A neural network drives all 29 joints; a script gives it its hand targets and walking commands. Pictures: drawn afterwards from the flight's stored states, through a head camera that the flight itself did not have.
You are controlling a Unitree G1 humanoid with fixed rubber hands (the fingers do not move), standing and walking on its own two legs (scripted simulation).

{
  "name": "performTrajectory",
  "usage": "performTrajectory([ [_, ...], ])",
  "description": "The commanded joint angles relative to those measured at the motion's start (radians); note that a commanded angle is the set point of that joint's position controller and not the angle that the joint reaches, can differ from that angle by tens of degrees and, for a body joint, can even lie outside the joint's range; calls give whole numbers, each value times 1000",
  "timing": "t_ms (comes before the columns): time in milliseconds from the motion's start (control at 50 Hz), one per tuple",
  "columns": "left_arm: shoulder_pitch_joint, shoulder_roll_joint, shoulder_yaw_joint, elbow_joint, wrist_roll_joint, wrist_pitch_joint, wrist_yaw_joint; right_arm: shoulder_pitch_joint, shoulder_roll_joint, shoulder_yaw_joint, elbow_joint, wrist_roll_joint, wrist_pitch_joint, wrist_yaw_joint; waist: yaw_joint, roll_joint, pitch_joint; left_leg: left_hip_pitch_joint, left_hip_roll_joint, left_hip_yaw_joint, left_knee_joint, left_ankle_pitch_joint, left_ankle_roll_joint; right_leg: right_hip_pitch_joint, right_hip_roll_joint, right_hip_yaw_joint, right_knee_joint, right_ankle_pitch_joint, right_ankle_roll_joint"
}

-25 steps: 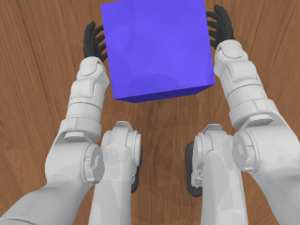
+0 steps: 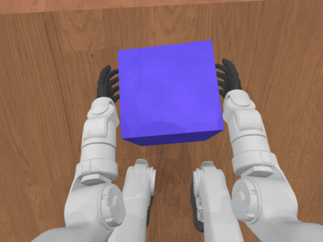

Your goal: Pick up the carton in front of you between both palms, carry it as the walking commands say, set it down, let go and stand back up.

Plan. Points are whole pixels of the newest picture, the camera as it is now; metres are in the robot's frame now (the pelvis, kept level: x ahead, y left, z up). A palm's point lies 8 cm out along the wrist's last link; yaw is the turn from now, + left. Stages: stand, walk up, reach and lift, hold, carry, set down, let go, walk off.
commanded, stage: reach and lift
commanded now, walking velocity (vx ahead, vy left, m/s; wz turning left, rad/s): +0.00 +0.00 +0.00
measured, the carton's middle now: (169, 103) +0.45 +0.02 -0.12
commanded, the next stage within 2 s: none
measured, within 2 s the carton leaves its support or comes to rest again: neither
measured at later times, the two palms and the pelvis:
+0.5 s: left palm (75, 81) +0.41 +0.16 +0.11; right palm (271, 77) +0.42 -0.13 +0.11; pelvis +0.05 +0.00 +0.14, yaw +0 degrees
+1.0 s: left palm out of the picture +0.38 +0.16 +0.26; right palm out of the picture +0.38 -0.14 +0.26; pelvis +0.08 +0.00 +0.25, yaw +0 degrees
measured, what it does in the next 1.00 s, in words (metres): rises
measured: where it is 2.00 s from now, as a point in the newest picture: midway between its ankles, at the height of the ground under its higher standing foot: (171, 213)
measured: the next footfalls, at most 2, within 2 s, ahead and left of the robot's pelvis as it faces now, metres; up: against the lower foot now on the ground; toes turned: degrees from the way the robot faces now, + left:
none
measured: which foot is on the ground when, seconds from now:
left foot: down 0.00-1.00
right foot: down 0.00-1.00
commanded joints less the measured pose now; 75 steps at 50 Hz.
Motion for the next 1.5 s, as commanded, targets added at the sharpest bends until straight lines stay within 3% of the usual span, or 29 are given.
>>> performTrajectory([
  [0,-601,-1053,-644,15,-152,3,-252,-588,1118,579,-30,169,-13,225,34,-44,-950,595,-124,101,-228,224,7,636,128,-70,-231,195,3],
  [100,-516,-1063,-648,26,-144,2,-256,-497,1127,580,-27,153,-14,217,22,-54,-849,667,-124,81,-311,213,11,712,125,-52,-324,186,4],
  [240,-407,-1078,-636,52,-120,-6,-261,-364,1127,536,-7,106,-26,213,-6,-17,-714,802,-120,52,-449,210,16,831,113,-21,-464,187,-12],
  [540,-147,-1097,-681,24,-83,-12,-265,-125,1151,602,-86,100,-27,230,-13,-6,-519,1173,-87,-9,-757,328,37,1203,78,33,-763,314,-19],
  [880,79,-1081,-766,-129,-96,136,-287,113,1134,677,-255,124,133,256,-34,1,-206,1640,-47,-44,-1137,528,42,1661,34,60,-1145,528,-15],
  [960,98,-1065,-771,-178,-97,191,-292,133,1123,675,-301,127,191,264,-43,3,-108,1714,-40,-44,-1219,496,42,1731,28,55,-1228,499,-16],
  [1140,18,-1045,-642,-121,-37,244,-311,40,1095,552,-236,73,246,296,-38,16,72,1714,-25,-25,-1294,276,55,1728,15,34,-1295,283,-31],
  [1280,-75,-1077,-671,-148,-52,237,-317,-45,1108,570,-267,75,235,302,-47,11,-13,1752,-24,-23,-1289,292,49,1762,20,30,-1287,292,-30],
  [1480,-16,-1051,-680,-175,-49,253,-307,9,1080,581,-301,75,250,297,-43,10,-20,1801,-28,-22,-1313,379,41,1802,26,30,-1312,370,-25],
])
